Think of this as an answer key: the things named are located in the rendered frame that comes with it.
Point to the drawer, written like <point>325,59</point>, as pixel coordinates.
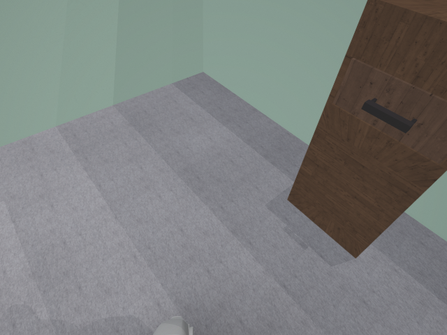
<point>427,136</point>

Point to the handle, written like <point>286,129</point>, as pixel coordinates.
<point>388,116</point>

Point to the cabinet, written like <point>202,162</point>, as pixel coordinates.
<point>356,180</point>

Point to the robot left thigh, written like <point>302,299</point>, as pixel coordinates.
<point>174,327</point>

